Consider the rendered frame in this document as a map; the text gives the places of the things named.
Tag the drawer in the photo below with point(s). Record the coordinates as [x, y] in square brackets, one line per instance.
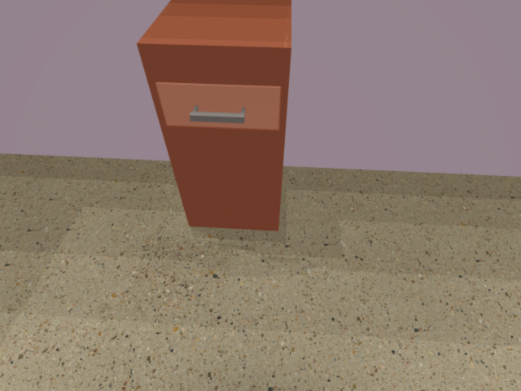
[261, 103]

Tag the cabinet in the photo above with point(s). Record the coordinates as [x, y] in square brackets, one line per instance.
[226, 177]

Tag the handle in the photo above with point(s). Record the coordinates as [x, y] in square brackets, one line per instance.
[224, 117]

